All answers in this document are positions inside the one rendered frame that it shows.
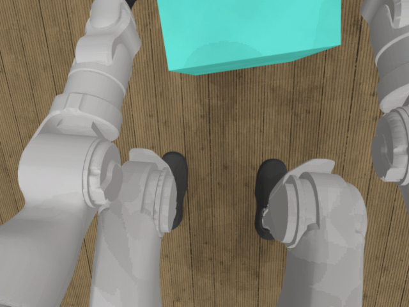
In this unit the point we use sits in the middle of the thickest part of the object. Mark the robot right forearm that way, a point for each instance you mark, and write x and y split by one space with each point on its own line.
388 22

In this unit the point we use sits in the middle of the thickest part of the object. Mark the right robot thigh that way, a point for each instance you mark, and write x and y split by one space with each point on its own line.
314 215

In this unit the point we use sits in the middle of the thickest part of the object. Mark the robot left upper arm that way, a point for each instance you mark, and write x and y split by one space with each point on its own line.
65 179

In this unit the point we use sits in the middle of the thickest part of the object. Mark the robot right foot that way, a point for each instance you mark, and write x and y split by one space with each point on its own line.
269 173

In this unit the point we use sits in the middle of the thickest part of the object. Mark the robot left forearm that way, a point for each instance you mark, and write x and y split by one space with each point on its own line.
97 82

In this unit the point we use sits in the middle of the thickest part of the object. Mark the carton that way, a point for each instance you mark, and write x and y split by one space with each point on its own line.
209 36

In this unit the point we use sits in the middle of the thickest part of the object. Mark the robot right upper arm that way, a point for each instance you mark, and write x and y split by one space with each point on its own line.
390 150

